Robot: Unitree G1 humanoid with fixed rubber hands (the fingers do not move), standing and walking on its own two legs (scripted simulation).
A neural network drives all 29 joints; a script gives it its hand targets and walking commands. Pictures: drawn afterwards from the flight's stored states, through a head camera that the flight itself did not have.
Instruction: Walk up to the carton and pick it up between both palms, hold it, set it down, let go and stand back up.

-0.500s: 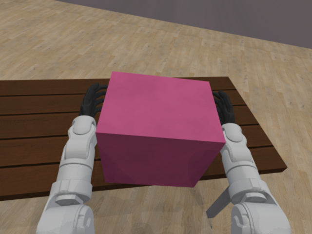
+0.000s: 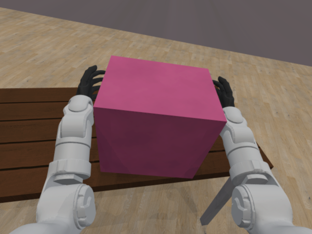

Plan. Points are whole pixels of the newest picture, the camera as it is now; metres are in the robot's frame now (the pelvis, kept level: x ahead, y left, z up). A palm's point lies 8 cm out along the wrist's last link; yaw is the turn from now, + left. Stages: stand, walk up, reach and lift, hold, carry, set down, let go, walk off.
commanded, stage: reach and lift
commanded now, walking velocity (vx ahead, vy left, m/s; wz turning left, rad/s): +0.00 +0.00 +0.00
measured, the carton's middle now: (154, 120) +0.38 +0.01 +0.11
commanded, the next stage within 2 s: hold in 1.78 s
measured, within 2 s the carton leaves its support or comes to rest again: neither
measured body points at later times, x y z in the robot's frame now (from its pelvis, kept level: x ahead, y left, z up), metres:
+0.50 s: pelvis +0.01 +0.00 +0.00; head -0.05 +0.03 +0.44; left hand +0.38 +0.19 +0.21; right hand +0.39 -0.17 +0.21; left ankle +0.01 +0.12 -0.75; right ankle +0.00 -0.11 -0.75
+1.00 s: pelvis +0.00 +0.00 +0.00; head -0.08 +0.02 +0.44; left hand +0.38 +0.18 +0.25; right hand +0.39 -0.18 +0.26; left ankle +0.01 +0.12 -0.75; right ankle +0.00 -0.11 -0.75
